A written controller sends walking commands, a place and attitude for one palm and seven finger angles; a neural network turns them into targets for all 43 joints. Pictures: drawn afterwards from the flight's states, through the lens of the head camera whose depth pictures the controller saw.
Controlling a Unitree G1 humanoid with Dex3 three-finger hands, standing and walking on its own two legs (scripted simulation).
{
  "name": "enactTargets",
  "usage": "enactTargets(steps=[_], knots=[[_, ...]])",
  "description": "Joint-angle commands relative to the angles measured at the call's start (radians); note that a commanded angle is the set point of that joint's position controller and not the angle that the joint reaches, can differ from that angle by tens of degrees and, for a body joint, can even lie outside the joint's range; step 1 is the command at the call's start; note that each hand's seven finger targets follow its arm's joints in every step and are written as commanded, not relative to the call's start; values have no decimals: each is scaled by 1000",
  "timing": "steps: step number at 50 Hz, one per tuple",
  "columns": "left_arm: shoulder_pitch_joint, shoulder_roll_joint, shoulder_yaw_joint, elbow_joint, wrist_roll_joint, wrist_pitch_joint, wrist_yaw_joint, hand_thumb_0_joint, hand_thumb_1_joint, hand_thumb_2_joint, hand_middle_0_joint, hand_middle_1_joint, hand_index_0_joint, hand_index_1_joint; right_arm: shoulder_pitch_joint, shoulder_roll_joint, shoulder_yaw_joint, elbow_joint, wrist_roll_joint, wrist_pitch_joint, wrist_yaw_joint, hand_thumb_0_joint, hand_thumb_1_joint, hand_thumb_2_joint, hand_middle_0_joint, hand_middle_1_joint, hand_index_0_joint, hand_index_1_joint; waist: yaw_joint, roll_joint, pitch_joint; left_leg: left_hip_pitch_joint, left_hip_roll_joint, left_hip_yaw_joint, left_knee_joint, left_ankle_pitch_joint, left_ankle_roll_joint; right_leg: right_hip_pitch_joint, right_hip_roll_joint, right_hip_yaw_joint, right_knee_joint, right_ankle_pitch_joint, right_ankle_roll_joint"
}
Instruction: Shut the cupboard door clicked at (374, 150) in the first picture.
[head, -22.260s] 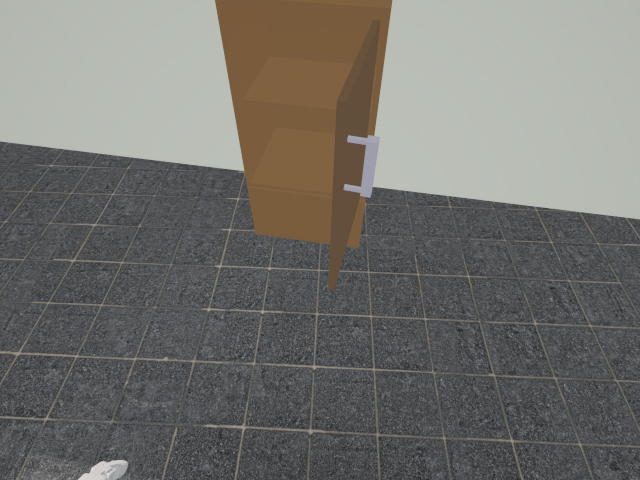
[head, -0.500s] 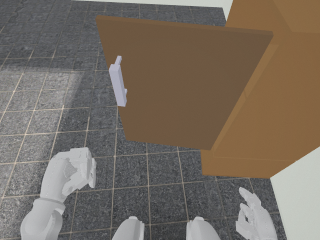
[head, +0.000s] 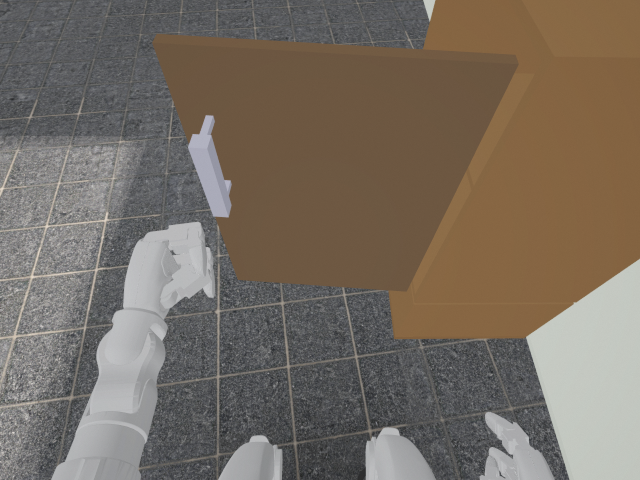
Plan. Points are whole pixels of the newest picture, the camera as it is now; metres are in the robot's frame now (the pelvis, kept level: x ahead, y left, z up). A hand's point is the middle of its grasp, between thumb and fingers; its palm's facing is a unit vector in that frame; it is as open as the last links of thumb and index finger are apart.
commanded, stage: bring the fist close to the handle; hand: left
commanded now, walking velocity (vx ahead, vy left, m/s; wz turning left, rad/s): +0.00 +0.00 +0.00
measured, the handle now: (215, 168) +0.52 +0.16 +0.04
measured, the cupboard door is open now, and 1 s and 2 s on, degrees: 85 85 69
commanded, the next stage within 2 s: push the door shut along its arc in 0.70 s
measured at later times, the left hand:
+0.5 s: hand (227, 222) +0.43 +0.13 +0.05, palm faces -0.06 -1.00 -0.03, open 3.1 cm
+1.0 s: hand (223, 215) +0.44 +0.14 +0.04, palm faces -0.09 -0.99 -0.04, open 3.1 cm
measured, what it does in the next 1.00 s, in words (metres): stands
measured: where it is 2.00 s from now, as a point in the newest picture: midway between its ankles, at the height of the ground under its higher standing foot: outside the picture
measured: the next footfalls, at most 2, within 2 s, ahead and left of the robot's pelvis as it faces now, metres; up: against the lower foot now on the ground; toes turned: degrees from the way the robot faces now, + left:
none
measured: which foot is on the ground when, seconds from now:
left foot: down 0.00-1.00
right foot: down 0.00-1.00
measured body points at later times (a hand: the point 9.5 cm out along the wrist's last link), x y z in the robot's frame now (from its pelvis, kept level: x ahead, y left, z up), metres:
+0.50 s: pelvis +0.00 -0.01 +0.00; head +0.10 -0.01 +0.44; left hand +0.42 +0.18 +0.05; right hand +0.06 -0.27 -0.12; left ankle +0.00 +0.11 -0.65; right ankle +0.03 -0.12 -0.65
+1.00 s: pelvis -0.01 +0.00 +0.00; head +0.10 +0.01 +0.43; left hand +0.44 +0.19 +0.05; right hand +0.08 -0.26 -0.12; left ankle +0.00 +0.11 -0.65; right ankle +0.03 -0.12 -0.65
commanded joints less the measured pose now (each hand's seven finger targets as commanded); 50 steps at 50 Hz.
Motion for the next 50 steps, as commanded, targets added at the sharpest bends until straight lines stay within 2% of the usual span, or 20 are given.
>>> enactTargets(steps=[1,3,7,10,15,18,21,24,26,27,28,32,36,37,39,41,43,44,47,50], knots=[[-295,130,76,-110,3,-74,16,0,900,900,-1300,-1500,-1300,-1500,31,-135,-60,-106,3,-26,-5,0,-900,-900,200,300,200,300,-11,-31,-340,154,-17,-28,-163,357,-1,278,39,32,-129,303,-17],[-365,123,69,-56,15,-78,22,0,900,900,-1300,-1500,-1300,-1500,37,-133,-56,-102,3,-14,-3,0,-900,-900,200,300,200,300,-18,-26,-324,135,-20,-25,-165,329,0,275,39,36,-131,289,-17],[-527,191,126,34,24,-106,34,0,900,900,-1300,-1500,-1300,-1500,52,-140,-58,-81,-2,1,-8,0,-900,-900,200,300,200,300,-29,-42,-344,108,-23,-21,-158,287,5,286,38,54,-140,261,-15],[-588,188,124,81,25,-132,20,0,900,900,-1300,-1500,-1300,-1500,62,-134,-57,-69,-3,7,-4,0,-900,-900,200,300,200,300,-28,1,-398,130,-24,-17,-153,330,2,300,38,57,-126,312,-18],[-723,185,119,211,32,-139,2,0,900,900,-1300,-1500,-1300,-1500,100,-140,-63,-39,-4,21,2,0,-900,-900,200,300,200,300,-56,12,-403,128,-21,-20,-140,346,1,266,40,55,-123,332,-16],[-615,182,140,238,30,-135,-5,0,900,900,-1300,-1500,-1300,-1500,114,-142,-70,-58,-6,33,13,0,-900,-900,200,300,200,300,-23,9,-455,152,-23,-18,-150,404,1,306,44,50,-119,378,-21],[-600,171,141,226,26,-138,0,0,900,900,-1300,-1500,-1300,-1500,118,-139,-71,-67,-5,47,20,0,-900,-900,200,300,200,300,-25,-23,-434,129,-23,-7,-158,389,4,323,45,54,-132,382,-16],[-652,221,178,253,33,-147,11,0,900,900,-1300,-1500,-1300,-1500,121,-143,-67,-61,-5,58,16,0,-900,-900,200,300,200,300,-40,-62,-369,71,-27,1,-162,305,9,320,43,67,-154,323,-10],[-677,251,203,241,36,-170,16,0,900,900,-1300,-1500,-1300,-1500,115,-142,-66,-63,-8,57,12,0,-900,-900,200,300,200,300,-34,-65,-383,55,-31,4,-164,264,11,336,41,79,-161,280,-9],[-702,290,226,208,40,-187,18,0,900,900,-1300,-1500,-1300,-1500,115,-146,-68,-65,-9,57,6,0,-900,-900,200,300,200,300,-30,-43,-404,73,-28,2,-160,279,13,337,43,79,-152,293,-12],[-704,251,191,194,40,-197,12,0,900,900,-1300,-1500,-1300,-1500,112,-137,-65,-65,-9,56,7,0,-900,-900,200,300,200,300,-29,8,-426,98,-32,5,-164,297,11,340,43,80,-149,314,-14],[-701,203,144,199,33,-210,-9,0,900,900,-1300,-1500,-1300,-1500,116,-140,-70,-53,-8,49,8,0,-900,-900,200,300,200,300,-42,33,-429,154,-23,-10,-163,335,6,291,48,58,-138,321,-20],[-699,171,124,276,24,-179,-22,0,900,900,-1300,-1500,-1300,-1500,113,-146,-69,-46,-2,54,8,0,-900,-900,200,300,200,300,-58,-18,-364,119,-24,-11,-171,267,8,256,46,54,-161,255,-15],[-720,187,131,265,26,-179,-21,0,900,900,-1300,-1500,-1300,-1500,115,-148,-69,-45,-2,54,6,0,-900,-900,200,300,200,300,-53,15,-367,133,-23,-17,-172,277,6,246,47,49,-154,256,-20],[-733,199,141,275,31,-179,-14,0,900,900,-1300,-1500,-1300,-1500,112,-149,-68,-45,-3,58,6,0,-900,-900,200,300,200,300,-50,6,-372,144,-22,-24,-173,276,4,234,47,46,-151,246,-20],[-768,189,130,268,31,-188,-10,0,900,900,-1300,-1500,-1300,-1500,106,-148,-67,-46,-6,57,5,0,-900,-900,200,300,200,300,-58,4,-380,142,-23,-23,-168,266,6,228,46,48,-150,237,-18],[-838,240,152,281,45,-198,-11,0,900,900,-1300,-1500,-1300,-1500,116,-156,-66,-35,-8,59,1,0,-900,-900,200,300,200,300,-68,6,-393,155,-20,-35,-159,280,6,209,48,47,-135,245,-20],[-854,216,130,305,49,-199,-17,0,900,900,-1300,-1500,-1300,-1500,112,-150,-63,-35,-7,60,2,0,-900,-900,200,300,200,300,-74,19,-382,153,-22,-34,-158,273,6,198,48,48,-137,237,-19],[-950,288,170,357,59,-203,-27,0,900,900,-1300,-1500,-1300,-1500,121,-162,-60,-23,-10,61,-3,0,-900,-900,200,300,200,300,-82,33,-389,141,-22,-46,-146,264,7,176,49,47,-122,222,-23],[-949,247,143,376,53,-198,-51,0,900,900,-1300,-1500,-1300,-1500,126,-161,-61,-24,-11,62,2,0,-900,-900,200,300,200,300,-80,69,-460,213,-17,-55,-135,351,0,154,49,39,-107,270,-27]])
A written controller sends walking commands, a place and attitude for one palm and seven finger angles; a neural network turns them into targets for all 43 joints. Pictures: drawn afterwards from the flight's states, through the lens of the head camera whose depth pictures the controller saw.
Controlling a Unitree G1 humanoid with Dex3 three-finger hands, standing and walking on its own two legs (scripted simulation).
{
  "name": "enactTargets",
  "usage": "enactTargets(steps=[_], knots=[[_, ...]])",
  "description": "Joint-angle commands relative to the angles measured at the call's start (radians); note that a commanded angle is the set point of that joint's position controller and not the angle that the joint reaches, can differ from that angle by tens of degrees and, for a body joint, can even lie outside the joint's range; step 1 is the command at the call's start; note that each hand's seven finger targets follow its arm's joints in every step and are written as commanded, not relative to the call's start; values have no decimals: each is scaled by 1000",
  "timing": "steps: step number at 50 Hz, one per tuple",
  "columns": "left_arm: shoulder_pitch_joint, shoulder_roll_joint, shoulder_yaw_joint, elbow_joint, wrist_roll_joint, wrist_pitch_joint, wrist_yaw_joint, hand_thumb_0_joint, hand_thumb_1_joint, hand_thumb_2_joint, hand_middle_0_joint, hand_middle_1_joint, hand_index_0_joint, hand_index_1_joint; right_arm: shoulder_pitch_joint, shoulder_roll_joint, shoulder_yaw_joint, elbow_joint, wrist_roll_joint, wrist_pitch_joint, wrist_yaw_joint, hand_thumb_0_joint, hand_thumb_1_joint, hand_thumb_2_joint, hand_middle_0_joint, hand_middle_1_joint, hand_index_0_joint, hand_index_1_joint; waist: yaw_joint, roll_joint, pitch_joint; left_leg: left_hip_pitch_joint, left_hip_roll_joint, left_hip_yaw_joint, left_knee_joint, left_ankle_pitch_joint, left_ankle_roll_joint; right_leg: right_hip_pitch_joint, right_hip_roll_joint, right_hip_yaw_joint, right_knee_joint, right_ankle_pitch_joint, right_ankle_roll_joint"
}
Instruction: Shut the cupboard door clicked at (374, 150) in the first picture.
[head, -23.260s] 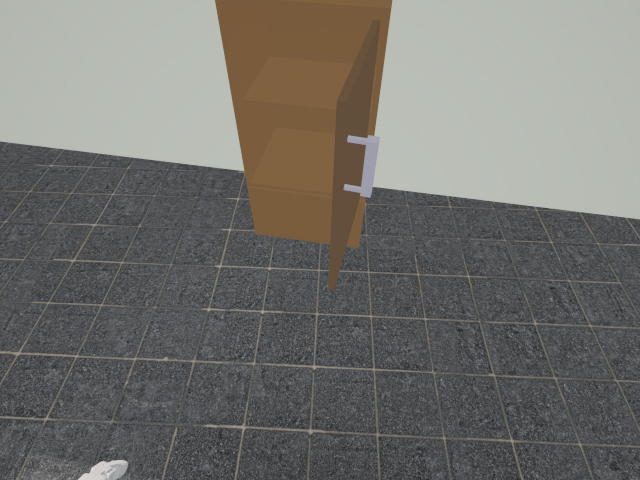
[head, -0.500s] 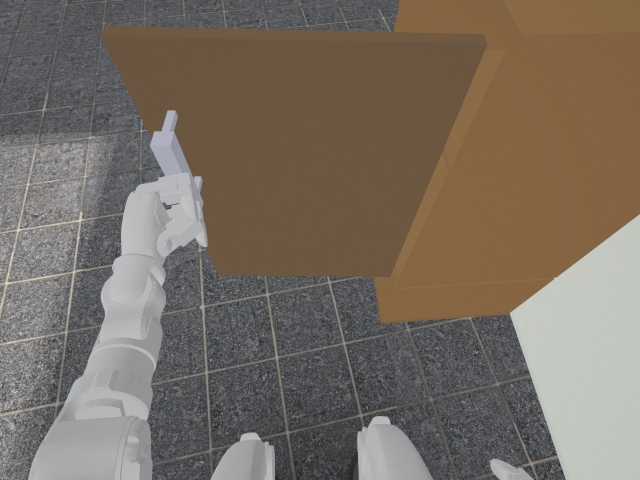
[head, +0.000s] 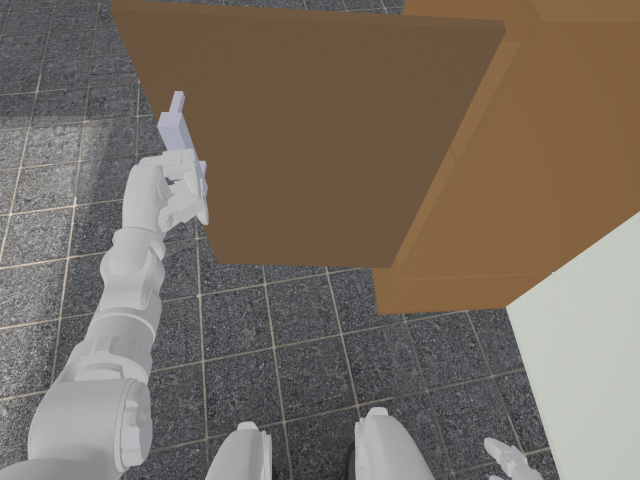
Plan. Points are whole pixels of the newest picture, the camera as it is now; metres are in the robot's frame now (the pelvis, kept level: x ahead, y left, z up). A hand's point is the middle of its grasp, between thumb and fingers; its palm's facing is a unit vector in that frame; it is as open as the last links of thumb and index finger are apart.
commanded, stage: push the door shut along its arc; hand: left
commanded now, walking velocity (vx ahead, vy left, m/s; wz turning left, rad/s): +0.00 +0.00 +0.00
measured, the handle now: (188, 149) +0.53 +0.16 +0.05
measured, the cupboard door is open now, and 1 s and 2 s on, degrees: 85 69 65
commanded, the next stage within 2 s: pull the fist back off the door in 1.26 s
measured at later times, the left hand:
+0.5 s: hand (215, 164) +0.50 +0.12 +0.05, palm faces -0.20 -0.98 -0.05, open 3.2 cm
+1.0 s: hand (248, 130) +0.56 +0.08 +0.05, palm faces -0.34 -0.94 -0.04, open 3.1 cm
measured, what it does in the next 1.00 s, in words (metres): stands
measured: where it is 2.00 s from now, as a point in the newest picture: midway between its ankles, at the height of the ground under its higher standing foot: outside the picture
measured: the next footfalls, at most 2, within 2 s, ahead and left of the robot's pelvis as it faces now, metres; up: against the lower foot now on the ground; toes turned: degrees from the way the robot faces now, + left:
none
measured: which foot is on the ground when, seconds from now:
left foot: down 0.00-1.00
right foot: down 0.00-1.00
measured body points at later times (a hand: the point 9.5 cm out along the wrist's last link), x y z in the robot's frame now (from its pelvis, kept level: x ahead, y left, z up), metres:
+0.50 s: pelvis -0.01 +0.00 -0.01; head +0.13 +0.01 +0.41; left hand +0.51 +0.17 +0.06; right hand +0.00 -0.27 -0.13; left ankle +0.01 +0.11 -0.65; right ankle +0.05 -0.13 -0.65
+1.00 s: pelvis -0.01 +0.00 -0.03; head +0.17 +0.01 +0.38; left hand +0.58 +0.13 +0.06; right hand -0.04 -0.26 -0.14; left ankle +0.01 +0.11 -0.65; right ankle +0.05 -0.13 -0.65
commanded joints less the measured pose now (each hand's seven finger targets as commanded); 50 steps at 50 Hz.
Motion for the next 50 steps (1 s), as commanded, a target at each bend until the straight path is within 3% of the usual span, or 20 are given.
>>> enactTargets(steps=[1,7,12,14,16,18,22,24,25,27,29,31,33,36,39,43,45,47,49,50], knots=[[-459,167,24,-178,-19,-66,-31,0,900,900,-1300,-1500,-1300,-1500,126,-163,-67,-66,1,-20,-9,0,-900,-900,200,300,200,300,-30,71,-482,284,-17,-64,-140,335,-6,227,47,26,-110,246,-27],[-565,195,27,-129,-15,-47,-63,0,900,900,-1300,-1500,-1300,-1500,157,-173,-64,-59,1,-4,-9,0,-900,-900,200,300,200,300,-61,41,-451,246,-16,-78,-126,323,3,200,54,24,-104,237,-27],[-664,188,-5,-93,-6,-42,-85,0,900,900,-1300,-1500,-1300,-1500,178,-180,-64,-41,0,-3,-10,0,-900,-900,200,300,200,300,-90,82,-445,265,-15,-92,-121,293,4,138,55,20,-109,188,-31],[-714,186,-16,-94,-1,-40,-91,0,900,900,-1300,-1500,-1300,-1500,184,-184,-66,-30,-2,-2,-8,0,-900,-900,200,300,200,300,-102,102,-472,291,-11,-102,-115,293,2,105,54,19,-108,175,-31],[-722,249,40,-51,-5,-25,-87,0,900,900,-1300,-1500,-1300,-1500,198,-192,-60,-25,-6,0,-9,0,-900,-900,200,300,200,300,-101,77,-466,253,-12,-100,-112,273,6,121,56,20,-110,166,-31],[-764,254,20,-70,15,-30,-99,0,900,900,-1300,-1500,-1300,-1500,207,-191,-59,-29,-8,0,-8,0,-900,-900,200,300,200,300,-108,114,-511,269,-13,-100,-100,297,8,118,57,24,-99,180,-32],[-805,255,10,-14,15,-10,-120,0,900,900,-1300,-1500,-1300,-1500,226,-194,-54,-26,-10,0,-5,0,-900,-900,200,300,200,300,-132,102,-474,233,-14,-105,-89,268,14,93,65,21,-100,157,-34],[-851,290,22,23,24,8,-128,0,900,900,-1300,-1500,-1300,-1500,232,-203,-51,-19,-9,4,-8,0,-900,-900,200,300,200,300,-152,84,-447,193,-10,-106,-81,235,17,75,64,24,-102,135,-31],[-874,272,3,31,26,16,-133,0,900,900,-1300,-1500,-1300,-1500,234,-200,-50,-18,-8,1,-7,0,-900,-900,200,300,200,300,-162,91,-445,182,-12,-101,-74,217,20,65,64,29,-106,123,-29],[-909,291,5,15,33,20,-143,0,900,900,-1300,-1500,-1300,-1500,252,-205,-50,-17,-13,-3,-6,0,-900,-900,200,300,200,300,-161,149,-494,223,-12,-111,-65,244,18,40,66,19,-86,130,-36],[-922,316,20,14,37,31,-152,0,900,900,-1300,-1500,-1300,-1500,264,-209,-51,-13,-17,-2,-5,0,-900,-900,200,300,200,300,-162,164,-534,250,-7,-114,-53,293,16,36,67,21,-82,159,-36],[-938,296,7,31,33,51,-163,0,900,900,-1300,-1500,-1300,-1500,267,-206,-49,-12,-18,-2,-2,0,-900,-900,200,300,200,300,-170,159,-522,235,-6,-112,-44,289,18,26,69,19,-82,157,-35],[-970,351,38,43,39,66,-170,0,900,900,-1300,-1500,-1300,-1500,283,-213,-45,-8,-18,0,-5,0,-900,-900,200,300,200,300,-176,149,-528,219,-3,-113,-33,301,20,30,72,17,-73,167,-36],[-1006,349,29,45,51,87,-168,0,900,900,-1300,-1500,-1300,-1500,289,-208,-43,-10,-21,-2,-2,0,-900,-900,200,300,200,300,-185,180,-521,202,-4,-109,-23,300,22,16,74,20,-71,165,-36],[-1013,424,88,54,56,101,-170,0,900,900,-1300,-1500,-1300,-1500,300,-211,-38,-19,-23,-2,-2,0,-900,-900,200,300,200,300,-178,165,-565,175,-5,-101,-7,322,25,60,78,24,-61,192,-35],[-1023,442,83,56,75,115,-186,0,900,900,-1300,-1500,-1300,-1500,312,-210,-37,-23,-24,-4,-2,0,-900,-900,200,300,200,300,-181,177,-593,177,-2,-99,6,352,26,66,83,25,-51,225,-35],[-1046,439,71,86,77,135,-196,0,900,900,-1300,-1500,-1300,-1500,311,-209,-33,-20,-23,-5,-4,0,-900,-900,200,300,200,300,-198,165,-545,134,-1,-92,10,312,29,54,85,25,-57,200,-31],[-1086,460,84,62,73,138,-203,0,900,900,-1300,-1500,-1300,-1500,324,-209,-32,-20,-24,-10,-7,0,-900,-900,200,300,200,300,-199,200,-571,156,-2,-94,20,342,30,48,87,25,-46,222,-36],[-1084,503,116,58,75,147,-211,0,900,900,-1300,-1500,-1300,-1500,329,-215,-34,-18,-27,-12,-9,0,-900,-900,200,300,200,300,-195,187,-614,170,1,-99,25,370,28,63,87,22,-40,246,-35],[-1083,474,93,69,74,155,-218,0,900,900,-1300,-1500,-1300,-1500,326,-210,-33,-20,-27,-14,-8,0,-900,-900,200,300,200,300,-200,187,-607,153,-2,-93,29,366,30,68,88,25,-42,252,-33]])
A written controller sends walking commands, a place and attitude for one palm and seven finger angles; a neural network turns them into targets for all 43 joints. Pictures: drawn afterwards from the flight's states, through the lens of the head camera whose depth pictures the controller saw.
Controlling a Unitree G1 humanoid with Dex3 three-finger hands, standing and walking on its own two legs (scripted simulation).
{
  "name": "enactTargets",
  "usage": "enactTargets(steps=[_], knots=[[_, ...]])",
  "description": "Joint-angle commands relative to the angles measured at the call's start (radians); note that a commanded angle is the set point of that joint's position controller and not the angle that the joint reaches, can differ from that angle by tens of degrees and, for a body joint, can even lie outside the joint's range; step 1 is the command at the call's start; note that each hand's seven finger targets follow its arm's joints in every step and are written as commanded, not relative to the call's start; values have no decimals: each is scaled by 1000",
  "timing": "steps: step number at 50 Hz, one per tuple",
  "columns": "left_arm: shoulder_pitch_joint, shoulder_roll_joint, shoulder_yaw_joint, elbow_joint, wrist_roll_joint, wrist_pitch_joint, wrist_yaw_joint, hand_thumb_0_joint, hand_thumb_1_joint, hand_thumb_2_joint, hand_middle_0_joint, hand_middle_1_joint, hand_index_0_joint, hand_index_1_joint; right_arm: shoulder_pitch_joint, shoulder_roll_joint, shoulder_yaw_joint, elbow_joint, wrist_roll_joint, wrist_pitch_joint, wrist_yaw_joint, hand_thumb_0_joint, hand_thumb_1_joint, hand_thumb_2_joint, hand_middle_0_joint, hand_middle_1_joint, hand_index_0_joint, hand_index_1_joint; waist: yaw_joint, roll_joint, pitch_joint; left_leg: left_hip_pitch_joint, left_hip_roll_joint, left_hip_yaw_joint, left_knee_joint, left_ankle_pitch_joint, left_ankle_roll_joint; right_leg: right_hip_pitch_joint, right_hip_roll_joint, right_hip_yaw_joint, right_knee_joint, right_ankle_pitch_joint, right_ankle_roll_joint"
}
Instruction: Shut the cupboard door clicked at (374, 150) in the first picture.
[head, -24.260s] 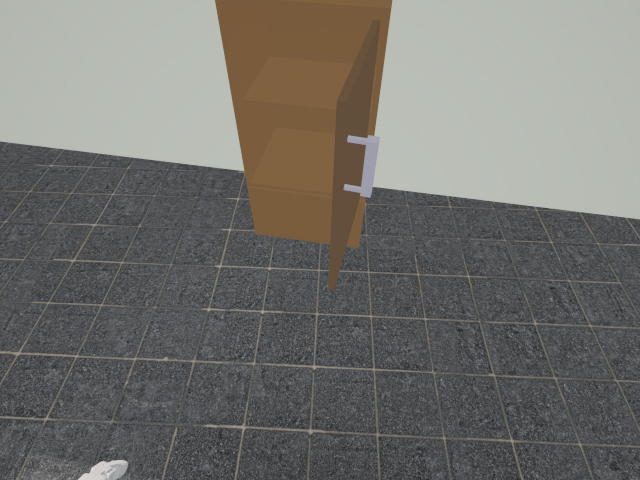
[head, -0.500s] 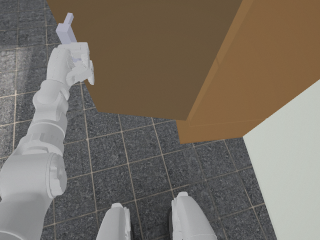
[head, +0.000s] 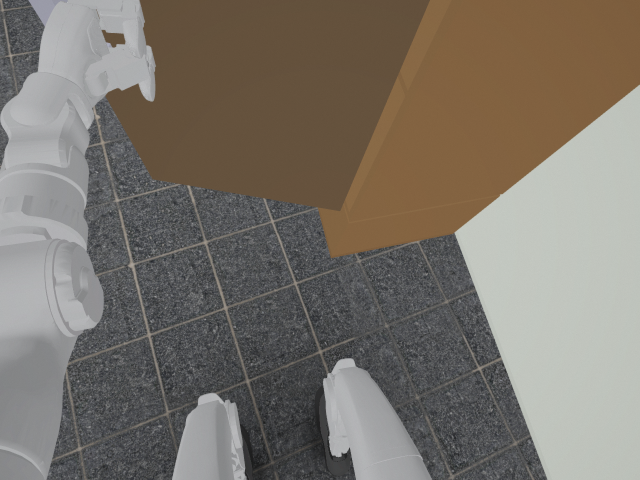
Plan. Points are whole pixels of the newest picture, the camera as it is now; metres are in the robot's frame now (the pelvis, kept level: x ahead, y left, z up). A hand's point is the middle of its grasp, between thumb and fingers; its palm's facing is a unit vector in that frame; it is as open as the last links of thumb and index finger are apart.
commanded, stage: push the door shut along its arc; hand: left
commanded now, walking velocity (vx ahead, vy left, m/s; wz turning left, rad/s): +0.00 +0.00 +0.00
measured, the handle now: (75, 17) +0.64 +0.17 +0.08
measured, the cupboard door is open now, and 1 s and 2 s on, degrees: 69 65 65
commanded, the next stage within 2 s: pull the fist back off the door in 0.26 s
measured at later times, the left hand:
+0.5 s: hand (164, 25) +0.62 +0.08 +0.08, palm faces -0.09 -0.99 +0.07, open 2.9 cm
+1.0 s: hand (166, 80) +0.55 +0.08 +0.08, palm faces +0.00 -1.00 -0.02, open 3.1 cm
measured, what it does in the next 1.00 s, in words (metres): stands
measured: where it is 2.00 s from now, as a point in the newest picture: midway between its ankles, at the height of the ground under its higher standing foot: (289, 466)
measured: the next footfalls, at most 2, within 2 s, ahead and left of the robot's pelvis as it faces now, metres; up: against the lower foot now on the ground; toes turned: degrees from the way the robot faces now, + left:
none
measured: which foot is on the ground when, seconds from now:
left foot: down 0.00-1.00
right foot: down 0.00-1.00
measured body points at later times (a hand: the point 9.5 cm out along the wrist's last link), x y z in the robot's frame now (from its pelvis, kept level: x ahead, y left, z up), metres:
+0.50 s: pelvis +0.00 +0.00 -0.01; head +0.21 +0.02 +0.39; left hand +0.62 +0.13 +0.08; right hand -0.05 -0.25 -0.11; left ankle +0.02 +0.11 -0.61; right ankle +0.06 -0.12 -0.61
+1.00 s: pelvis +0.02 -0.01 +0.03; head +0.17 +0.00 +0.45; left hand +0.54 +0.13 +0.08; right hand +0.01 -0.27 -0.09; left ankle +0.02 +0.11 -0.61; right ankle +0.06 -0.12 -0.61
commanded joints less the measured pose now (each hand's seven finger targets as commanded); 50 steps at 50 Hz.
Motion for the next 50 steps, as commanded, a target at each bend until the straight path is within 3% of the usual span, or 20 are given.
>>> enactTargets(steps=[1,5,8,12,15,18,19,21,23,26,27,29,32,34,37,38,39,42,44,50], knots=[[-552,221,43,-215,-21,-45,-24,0,900,900,-1300,-1500,-1300,-1500,216,-199,-76,-25,-1,-20,-20,0,-900,-900,200,300,200,300,-41,145,-621,394,-36,-70,-108,390,28,315,54,40,-133,251,-27],[-597,250,39,-175,-4,-28,-32,0,900,900,-1300,-1500,-1300,-1500,224,-202,-69,-19,-1,-25,-28,0,-900,-900,200,300,200,300,-64,136,-580,340,-35,-66,-91,360,32,287,57,39,-125,228,-25],[-627,233,22,-180,-2,-24,-38,0,900,900,-1300,-1500,-1300,-1500,231,-204,-71,-16,-6,-30,-27,0,-900,-900,200,300,200,300,-67,186,-620,401,-31,-78,-85,395,26,242,58,26,-112,230,-29],[-651,201,-4,-139,11,2,-48,0,900,900,-1300,-1500,-1300,-1500,248,-205,-71,-6,-11,-31,-28,0,-900,-900,200,300,200,300,-88,195,-608,413,-29,-89,-73,425,27,195,62,15,-99,241,-32],[-693,229,6,-121,27,24,-41,0,900,900,-1300,-1500,-1300,-1500,255,-211,-69,0,-16,-27,-30,0,-900,-900,200,300,200,300,-102,178,-607,386,-27,-90,-57,405,29,174,62,11,-93,221,-28],[-752,213,-12,-153,28,25,-44,0,900,900,-1300,-1500,-1300,-1500,264,-208,-70,6,-18,-35,-31,0,-900,-900,200,300,200,300,-111,222,-653,423,-28,-94,-49,434,29,166,64,12,-88,242,-30],[-687,268,213,-152,-46,39,135,0,900,900,-1300,-1500,-1300,-1500,314,-196,-53,-31,-37,-35,-18,0,-900,-900,200,300,200,300,-45,241,-667,380,-16,-107,-72,435,16,200,54,11,-91,245,-28],[-608,136,159,-150,-31,42,294,0,900,900,-1300,-1500,-1300,-1500,303,-178,-59,-42,-49,-30,20,0,-900,-900,200,300,200,300,-49,160,-665,354,-15,-100,-87,440,9,241,53,10,-94,258,-14],[-597,82,141,-221,25,-19,445,0,900,900,-1300,-1500,-1300,-1500,310,-168,-69,-44,-72,-28,51,0,-900,-900,200,300,200,300,-38,186,-672,383,-15,-98,-89,456,1,223,50,9,-95,262,-8],[-599,143,121,-209,148,-68,526,0,900,900,-1300,-1500,-1300,-1500,325,-174,-79,-35,-80,2,78,0,-900,-900,200,300,200,300,-40,177,-673,364,-21,-75,-100,425,4,282,48,21,-105,263,-8],[-616,164,120,-231,172,-89,526,0,900,900,-1300,-1500,-1300,-1500,332,-174,-81,-33,-83,10,81,0,-900,-900,200,300,200,300,-40,189,-693,385,-22,-79,-107,441,4,297,48,23,-105,282,-11],[-604,130,81,-280,167,-118,496,0,900,900,-1300,-1500,-1300,-1500,316,-170,-89,-43,-69,18,85,0,-900,-900,200,300,200,300,-35,198,-744,431,-28,-73,-125,450,3,354,48,34,-124,317,-12],[-579,113,84,-282,104,-134,440,0,900,900,-1300,-1500,-1300,-1500,302,-169,-90,-40,-54,24,73,0,-900,-900,200,300,200,300,-34,167,-717,432,-32,-66,-157,409,5,410,50,40,-156,320,-10],[-495,111,107,-261,71,-138,420,0,900,900,-1300,-1500,-1300,-1500,292,-166,-90,-44,-46,25,67,0,-900,-900,200,300,200,300,-8,133,-699,413,-37,-56,-177,397,5,459,50,42,-169,328,-9],[-403,-1,46,-240,48,-155,406,0,900,900,-1300,-1500,-1300,-1500,282,-155,-91,-45,-45,24,66,0,-900,-900,200,300,200,300,-6,110,-619,430,-38,-49,-203,397,6,443,49,36,-190,332,-10],[-370,1,57,-243,44,-164,408,0,900,900,-1300,-1500,-1300,-1500,280,-157,-93,-42,-44,26,65,0,-900,-900,200,300,200,300,9,101,-614,429,-39,-46,-204,400,4,451,48,37,-191,334,-10],[-320,-16,56,-229,34,-168,408,0,900,900,-1300,-1500,-1300,-1500,276,-156,-96,-44,-42,29,65,0,-900,-900,200,300,200,300,13,62,-595,414,-41,-39,-208,399,5,471,50,39,-197,344,-10],[-262,-112,-3,-236,19,-191,401,0,900,900,-1300,-1500,-1300,-1500,262,-148,-103,-46,-40,34,65,0,-900,-900,200,300,200,300,20,51,-539,416,-48,-29,-222,395,5,472,46,39,-205,358,-13],[-216,-126,-3,-232,12,-203,404,0,900,900,-1300,-1500,-1300,-1500,250,-151,-111,-41,-36,40,64,0,-900,-900,200,300,200,300,29,22,-516,419,-49,-26,-226,383,3,467,43,38,-211,343,-11],[-180,-135,-9,-361,8,-279,425,0,900,900,-1300,-1500,-1300,-1500,198,-144,-123,-53,-31,46,57,0,-900,-900,200,300,200,300,68,39,-565,465,-58,-18,-236,407,-1,524,35,48,-199,378,-13]])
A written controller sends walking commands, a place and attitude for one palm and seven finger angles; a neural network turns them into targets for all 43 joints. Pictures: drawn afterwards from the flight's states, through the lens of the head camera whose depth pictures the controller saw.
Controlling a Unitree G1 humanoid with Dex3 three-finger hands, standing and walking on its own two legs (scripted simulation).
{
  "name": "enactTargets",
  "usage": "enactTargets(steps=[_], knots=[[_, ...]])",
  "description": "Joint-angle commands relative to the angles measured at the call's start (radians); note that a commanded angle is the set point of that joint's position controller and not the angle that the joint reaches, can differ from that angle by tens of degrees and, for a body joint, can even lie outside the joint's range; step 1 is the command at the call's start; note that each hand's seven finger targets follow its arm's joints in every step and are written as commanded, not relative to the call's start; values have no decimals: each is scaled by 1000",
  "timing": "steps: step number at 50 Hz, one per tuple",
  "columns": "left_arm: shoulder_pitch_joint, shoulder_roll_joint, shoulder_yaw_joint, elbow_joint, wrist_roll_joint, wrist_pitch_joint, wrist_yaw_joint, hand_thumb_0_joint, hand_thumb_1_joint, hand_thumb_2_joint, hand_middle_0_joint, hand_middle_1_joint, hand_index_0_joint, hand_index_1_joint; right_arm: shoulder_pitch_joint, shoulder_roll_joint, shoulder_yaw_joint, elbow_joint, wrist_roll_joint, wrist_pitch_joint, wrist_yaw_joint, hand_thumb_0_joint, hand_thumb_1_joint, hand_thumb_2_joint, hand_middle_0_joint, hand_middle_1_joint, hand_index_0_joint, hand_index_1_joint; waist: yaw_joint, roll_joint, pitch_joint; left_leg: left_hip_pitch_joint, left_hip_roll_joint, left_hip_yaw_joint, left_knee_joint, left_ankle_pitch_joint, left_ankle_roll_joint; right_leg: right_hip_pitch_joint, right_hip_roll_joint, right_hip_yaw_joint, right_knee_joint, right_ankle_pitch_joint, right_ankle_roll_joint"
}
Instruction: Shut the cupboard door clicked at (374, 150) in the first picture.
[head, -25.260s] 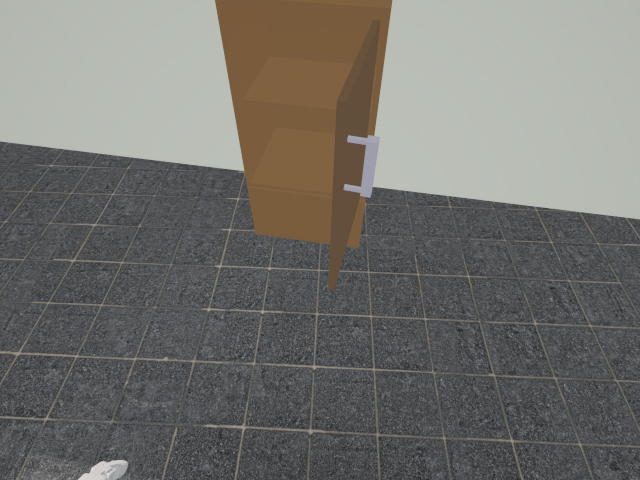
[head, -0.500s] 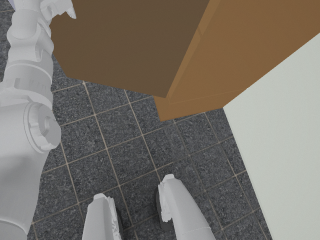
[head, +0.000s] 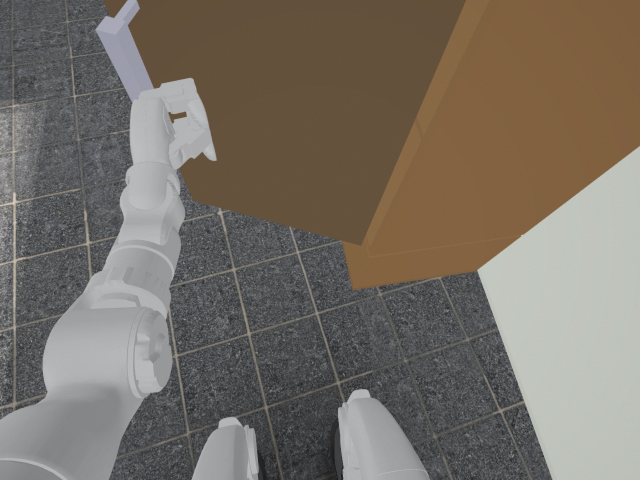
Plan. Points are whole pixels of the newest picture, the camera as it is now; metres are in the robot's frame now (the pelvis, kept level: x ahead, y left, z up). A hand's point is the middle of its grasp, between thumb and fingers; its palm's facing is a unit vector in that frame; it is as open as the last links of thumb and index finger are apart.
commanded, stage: pull the fist back off the door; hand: left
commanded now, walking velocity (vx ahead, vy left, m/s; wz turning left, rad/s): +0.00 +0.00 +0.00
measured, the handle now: (141, 65) +0.65 +0.16 +0.05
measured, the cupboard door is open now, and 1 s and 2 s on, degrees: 65 65 65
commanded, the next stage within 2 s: draw the hand back to the body in 0.24 s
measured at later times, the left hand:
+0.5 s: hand (198, 153) +0.49 +0.09 +0.07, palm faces -0.01 -1.00 -0.04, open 3.1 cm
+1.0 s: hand (68, 251) +0.34 +0.16 +0.16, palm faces +0.06 -0.98 -0.19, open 3.1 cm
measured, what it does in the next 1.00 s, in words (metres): rises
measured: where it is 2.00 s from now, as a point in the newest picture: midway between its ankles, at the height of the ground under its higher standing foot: outside the picture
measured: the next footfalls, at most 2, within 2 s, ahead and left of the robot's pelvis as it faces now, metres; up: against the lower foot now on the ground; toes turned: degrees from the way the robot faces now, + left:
none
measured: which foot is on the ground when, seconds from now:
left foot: down 0.00-1.00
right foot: down 0.00-1.00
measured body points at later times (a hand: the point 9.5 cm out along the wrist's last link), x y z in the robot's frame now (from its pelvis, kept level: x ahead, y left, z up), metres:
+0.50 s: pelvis -0.01 +0.00 +0.00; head +0.12 -0.01 +0.44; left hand +0.48 +0.14 +0.07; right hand +0.03 -0.26 -0.12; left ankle +0.00 +0.12 -0.64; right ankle +0.04 -0.12 -0.64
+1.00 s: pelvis +0.02 +0.00 +0.08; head +0.04 -0.02 +0.53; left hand +0.33 +0.21 +0.17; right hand +0.19 -0.25 -0.01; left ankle +0.00 +0.12 -0.64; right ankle +0.04 -0.12 -0.64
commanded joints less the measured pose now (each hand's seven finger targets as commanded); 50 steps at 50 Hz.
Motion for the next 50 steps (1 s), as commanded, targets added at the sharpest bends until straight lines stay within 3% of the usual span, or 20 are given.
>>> enactTargets(steps=[1,4,8,10,12,16,18,20,22,23,24,27,31,33,37,43,44,45,47,50], knots=[[-399,105,-23,-275,2,-120,9,0,900,900,-1300,-1500,-1300,-1500,146,-140,-67,-47,9,-10,-14,0,-900,-900,200,300,200,300,-3,52,-529,302,-49,-28,-105,385,13,369,39,35,-107,383,-8],[-373,112,-20,-299,2,-139,18,0,900,900,-1300,-1500,-1300,-1500,125,-143,-71,-44,14,-6,-22,0,-900,-900,200,300,200,300,3,39,-527,321,-47,-29,-109,387,12,377,35,35,-106,386,-7],[-323,61,-59,-325,-10,-143,16,0,900,900,-1300,-1500,-1300,-1500,87,-138,-72,-51,21,-7,-28,0,-900,-900,200,300,200,300,15,49,-516,343,-47,-30,-125,374,7,373,32,31,-110,367,-8],[-366,48,-79,-301,-10,-138,19,0,900,900,-1300,-1500,-1300,-1500,79,-139,-69,-42,22,-5,-35,0,-900,-900,200,300,200,300,-11,-8,-468,308,-47,-36,-128,331,12,364,32,31,-118,337,-3],[-393,48,-79,-303,-14,-142,22,0,900,900,-1300,-1500,-1300,-1500,72,-141,-69,-41,22,-12,-42,0,-900,-900,200,300,200,300,-14,16,-462,322,-48,-38,-129,318,12,340,32,28,-118,316,-7],[-407,62,-74,-213,-6,-130,23,0,900,900,-1300,-1500,-1300,-1500,54,-143,-59,-28,20,-17,-48,0,-900,-900,200,300,200,300,-26,-26,-435,251,-54,-41,-121,249,15,330,29,35,-119,262,-4],[-424,84,-55,-193,-6,-128,22,0,900,900,-1300,-1500,-1300,-1500,54,-145,-53,-30,17,-21,-49,0,-900,-900,200,300,200,300,-22,-2,-452,240,-57,-43,-115,250,16,326,28,36,-109,260,-6],[-308,162,22,-253,-18,-125,12,0,900,900,-1300,-1500,-1300,-1500,49,-148,-55,-68,23,-16,-48,0,-900,-900,200,300,200,300,46,4,-554,281,-60,-29,-138,296,13,430,28,45,-113,308,-10],[-192,171,34,-337,-36,-114,-12,0,900,900,-1300,-1500,-1300,-1500,49,-141,-55,-104,32,-12,-49,0,-900,-900,200,300,200,300,90,22,-633,337,-59,-19,-162,377,10,522,31,47,-116,400,-13],[-144,167,24,-394,-43,-100,-22,0,900,900,-1300,-1500,-1300,-1500,45,-135,-54,-115,41,-7,-49,0,-900,-900,200,300,200,300,101,28,-633,357,-56,-12,-180,403,9,557,31,48,-129,432,-11],[-79,153,12,-453,-54,-81,-34,0,900,900,-1300,-1500,-1300,-1500,44,-132,-55,-132,49,-4,-48,0,-900,-900,200,300,200,300,116,15,-622,371,-55,-6,-203,418,8,599,33,47,-149,455,-11],[68,119,-15,-610,-106,-24,-63,0,900,900,-1300,-1500,-1300,-1500,28,-128,-58,-170,73,-5,-62,0,-900,-900,200,300,200,300,120,-89,-557,379,-53,9,-272,381,19,709,41,47,-227,462,-4],[141,82,-58,-765,-148,6,-78,0,900,900,-1300,-1500,-1300,-1500,-12,-121,-54,-161,92,-24,-88,0,-900,-900,200,300,200,300,107,-121,-393,427,-52,21,-351,298,26,725,41,46,-328,379,7],[173,63,-92,-796,-149,3,-89,0,900,900,-1300,-1500,-1300,-1500,-37,-118,-50,-152,97,-38,-99,0,-900,-900,200,300,200,300,104,-73,-314,469,-51,21,-385,262,24,694,38,43,-362,319,6],[312,48,-127,-835,-155,25,-129,0,900,900,-1300,-1500,-1300,-1500,-80,-118,-44,-155,105,-61,-105,0,-900,-900,200,300,200,300,129,12,-233,555,-51,14,-443,246,20,689,35,28,-402,268,-7],[556,86,-75,-1007,-212,96,-176,0,900,900,-1163,-1350,-1163,-1350,-168,-109,-29,-203,116,-90,-112,0,-900,-900,200,300,200,300,192,-18,-208,638,-47,4,-512,371,17,811,27,9,-422,393,-12],[588,142,-126,-1083,-104,145,-93,0,900,900,-1135,-1320,-1135,-1320,-219,-86,-39,-213,114,-60,-135,0,-900,-900,200,300,200,300,208,-63,-231,695,-49,13,-562,383,21,870,3,52,-480,362,-12],[612,95,-147,-1126,-98,185,-52,0,900,900,-1107,-1290,-1107,-1290,-234,-78,-33,-229,113,-51,-149,0,-900,-900,200,300,200,300,191,-72,-177,712,-47,16,-587,374,23,872,0,47,-513,350,-6],[646,114,-144,-1179,-77,241,-2,0,900,900,-1053,-1230,-1053,-1230,-261,-79,-25,-218,111,-42,-168,0,-900,-900,200,300,200,300,195,-48,-104,750,-43,14,-626,372,27,893,1,42,-561,339,-7],[703,119,-131,-1275,-60,288,38,0,900,900,-970,-1140,-970,-1140,-284,-70,-8,-214,104,-47,-184,0,-900,-900,200,300,200,300,205,-38,-96,841,-40,6,-682,433,27,955,3,27,-599,392,-9]])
